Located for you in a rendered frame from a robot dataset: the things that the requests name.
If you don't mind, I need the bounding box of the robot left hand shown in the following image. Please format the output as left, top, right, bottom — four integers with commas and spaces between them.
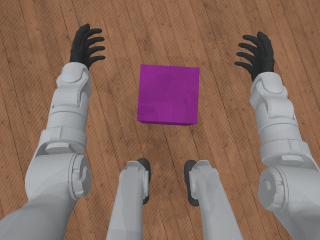
69, 23, 106, 71

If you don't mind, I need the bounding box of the carton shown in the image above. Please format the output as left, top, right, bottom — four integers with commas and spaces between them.
137, 64, 200, 126

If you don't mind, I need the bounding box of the right robot forearm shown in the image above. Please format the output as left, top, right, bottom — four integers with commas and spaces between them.
249, 72, 320, 173

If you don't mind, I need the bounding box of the left robot forearm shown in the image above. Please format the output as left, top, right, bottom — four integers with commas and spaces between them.
25, 62, 92, 197

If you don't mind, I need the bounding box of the right robot thigh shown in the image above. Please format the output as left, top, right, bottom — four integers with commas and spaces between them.
189, 165, 244, 240

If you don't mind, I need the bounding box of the robot right hand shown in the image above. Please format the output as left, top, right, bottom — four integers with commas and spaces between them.
234, 31, 275, 82

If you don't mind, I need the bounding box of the right robot upper arm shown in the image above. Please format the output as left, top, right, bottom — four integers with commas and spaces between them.
257, 165, 320, 240

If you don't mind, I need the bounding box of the left robot upper arm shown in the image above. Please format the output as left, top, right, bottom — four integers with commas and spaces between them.
0, 152, 92, 240

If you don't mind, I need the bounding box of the left robot shin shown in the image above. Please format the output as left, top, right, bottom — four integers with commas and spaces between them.
118, 160, 144, 183

